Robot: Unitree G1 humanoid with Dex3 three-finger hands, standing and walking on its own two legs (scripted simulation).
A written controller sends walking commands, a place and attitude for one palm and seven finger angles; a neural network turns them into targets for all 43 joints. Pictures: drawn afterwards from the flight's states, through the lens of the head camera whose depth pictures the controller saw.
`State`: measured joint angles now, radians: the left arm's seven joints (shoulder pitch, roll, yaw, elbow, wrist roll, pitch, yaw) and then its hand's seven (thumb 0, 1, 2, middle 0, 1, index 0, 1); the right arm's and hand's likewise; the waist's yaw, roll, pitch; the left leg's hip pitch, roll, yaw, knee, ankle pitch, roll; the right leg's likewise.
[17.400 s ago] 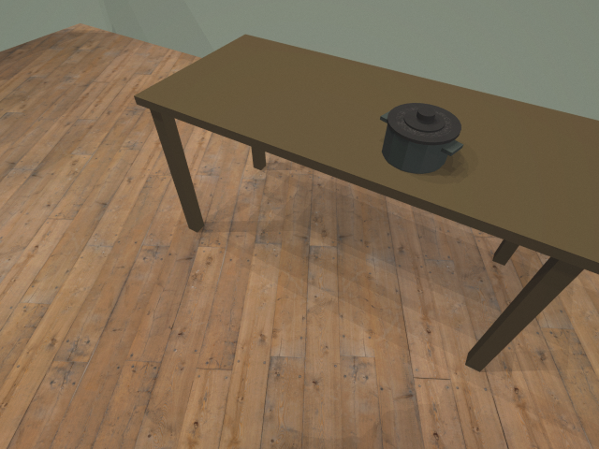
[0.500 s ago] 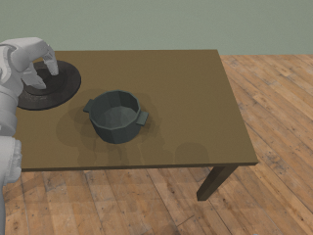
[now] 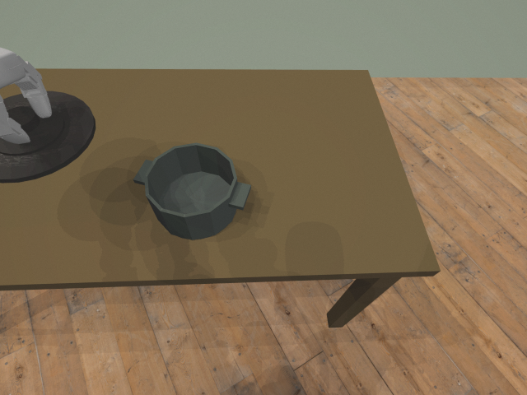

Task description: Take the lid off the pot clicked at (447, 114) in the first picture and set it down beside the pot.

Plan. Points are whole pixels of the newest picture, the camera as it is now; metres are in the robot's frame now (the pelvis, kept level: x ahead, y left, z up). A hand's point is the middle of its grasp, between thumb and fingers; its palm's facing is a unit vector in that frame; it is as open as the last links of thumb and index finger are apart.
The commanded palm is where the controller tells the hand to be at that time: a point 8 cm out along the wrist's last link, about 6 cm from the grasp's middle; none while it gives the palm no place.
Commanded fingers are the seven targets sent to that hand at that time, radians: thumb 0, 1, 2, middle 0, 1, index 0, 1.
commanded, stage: move the lid sideways beside the pot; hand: left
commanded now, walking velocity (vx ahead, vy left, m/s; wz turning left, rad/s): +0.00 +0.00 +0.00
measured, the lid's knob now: (20, 120) +0.48 +0.34 +0.13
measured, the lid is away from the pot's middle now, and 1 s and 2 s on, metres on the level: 0.22 0.23 0.23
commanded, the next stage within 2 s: lower the lid onto the table in 0.18 s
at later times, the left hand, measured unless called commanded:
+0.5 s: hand out of the picture +0.44 +0.35 +0.15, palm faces -0.40 -0.10 -0.91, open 6.9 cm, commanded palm +0.48 +0.35 +0.23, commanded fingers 0.00 0.83 0.62 -0.94 -1.08 -0.93 -1.06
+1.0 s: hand (9, 143) +0.45 +0.34 +0.12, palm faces -0.42 -0.09 -0.90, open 7.0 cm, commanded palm +0.49 +0.35 +0.19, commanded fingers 0.00 0.83 0.62 -0.94 -1.08 -0.93 -1.06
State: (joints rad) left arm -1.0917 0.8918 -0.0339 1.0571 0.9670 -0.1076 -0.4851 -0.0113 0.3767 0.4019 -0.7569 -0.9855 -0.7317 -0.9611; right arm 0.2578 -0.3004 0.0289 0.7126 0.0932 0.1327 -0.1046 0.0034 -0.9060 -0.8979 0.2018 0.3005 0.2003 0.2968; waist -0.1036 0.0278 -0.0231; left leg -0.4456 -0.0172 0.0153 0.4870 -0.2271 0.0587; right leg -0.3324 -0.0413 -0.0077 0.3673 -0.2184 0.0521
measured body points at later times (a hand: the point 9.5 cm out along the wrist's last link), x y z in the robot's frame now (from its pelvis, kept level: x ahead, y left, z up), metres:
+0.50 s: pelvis -0.01 +0.00 +0.00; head +0.07 +0.02 +0.44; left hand +0.46 +0.35 +0.20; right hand +0.04 -0.28 -0.12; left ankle +0.00 +0.08 -0.74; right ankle -0.03 -0.16 -0.74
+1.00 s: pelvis -0.01 +0.01 -0.01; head +0.07 +0.03 +0.44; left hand +0.47 +0.35 +0.17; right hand +0.01 -0.28 -0.12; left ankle +0.00 +0.08 -0.74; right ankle -0.03 -0.16 -0.74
